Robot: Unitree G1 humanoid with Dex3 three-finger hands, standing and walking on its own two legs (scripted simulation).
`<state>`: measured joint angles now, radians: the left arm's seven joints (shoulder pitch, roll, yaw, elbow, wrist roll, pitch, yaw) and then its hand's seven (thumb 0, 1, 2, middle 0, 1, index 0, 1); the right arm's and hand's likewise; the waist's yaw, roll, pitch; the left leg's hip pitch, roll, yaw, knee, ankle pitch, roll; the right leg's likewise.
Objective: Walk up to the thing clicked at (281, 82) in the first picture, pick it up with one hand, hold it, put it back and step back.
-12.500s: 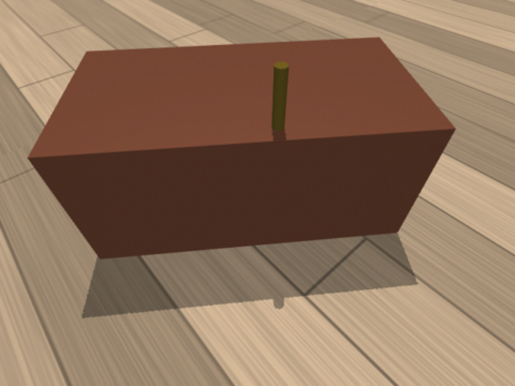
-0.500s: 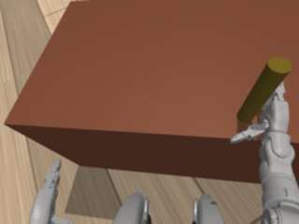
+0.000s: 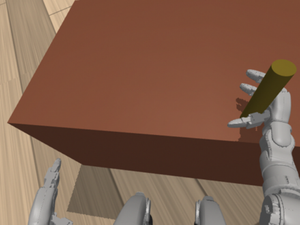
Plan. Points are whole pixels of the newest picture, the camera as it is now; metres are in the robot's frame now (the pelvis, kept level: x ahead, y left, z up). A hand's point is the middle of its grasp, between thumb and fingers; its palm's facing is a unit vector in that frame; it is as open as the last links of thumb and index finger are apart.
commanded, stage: close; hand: right
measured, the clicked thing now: (261, 98) +0.43 -0.21 +0.04
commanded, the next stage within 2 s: settle in 0.26 s
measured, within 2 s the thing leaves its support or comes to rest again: leaves its support in 0.50 s
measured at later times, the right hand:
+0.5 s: hand (253, 104) +0.44 -0.20 +0.01, palm faces +0.19 +0.98 +0.01, open 5.9 cm
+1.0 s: hand (260, 92) +0.44 -0.20 +0.05, palm faces +0.17 +0.99 +0.00, open 5.4 cm
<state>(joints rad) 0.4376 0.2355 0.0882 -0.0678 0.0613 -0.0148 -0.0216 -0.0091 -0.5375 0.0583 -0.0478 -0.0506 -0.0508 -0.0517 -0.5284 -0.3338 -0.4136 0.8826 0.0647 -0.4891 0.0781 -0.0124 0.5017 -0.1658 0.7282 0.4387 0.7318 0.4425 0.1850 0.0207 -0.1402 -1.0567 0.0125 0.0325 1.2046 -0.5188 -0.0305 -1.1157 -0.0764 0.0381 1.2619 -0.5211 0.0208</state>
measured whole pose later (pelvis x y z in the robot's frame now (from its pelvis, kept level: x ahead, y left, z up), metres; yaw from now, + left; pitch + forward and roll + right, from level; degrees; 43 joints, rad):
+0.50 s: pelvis +0.00 +0.00 +0.00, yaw +0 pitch +21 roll +3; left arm 0.46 0.23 0.08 -0.09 0.06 -0.01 -0.03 -0.01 -0.53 0.05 -0.06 -0.06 -0.07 -0.06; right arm -0.49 -0.34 -0.44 0.86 0.06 -0.47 0.08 0.00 -0.08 -0.97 1.04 1.08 1.03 1.08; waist 0.19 0.03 -0.15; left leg -1.04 0.01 0.03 1.19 -0.52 -0.03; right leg -1.10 -0.08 0.04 1.25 -0.52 0.02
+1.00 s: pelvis +0.01 +0.00 +0.03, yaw +0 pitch +18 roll +2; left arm 0.41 0.23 0.07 0.02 0.04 -0.01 -0.01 -0.01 -0.54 0.06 -0.07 -0.06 -0.07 -0.06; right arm -0.53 -0.33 -0.39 0.88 0.07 -0.41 0.07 0.01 -0.14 -1.18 1.02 1.16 1.01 1.16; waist 0.15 0.02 -0.12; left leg -0.90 0.02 0.02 1.07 -0.48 -0.03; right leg -0.95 -0.07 0.02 1.12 -0.48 0.02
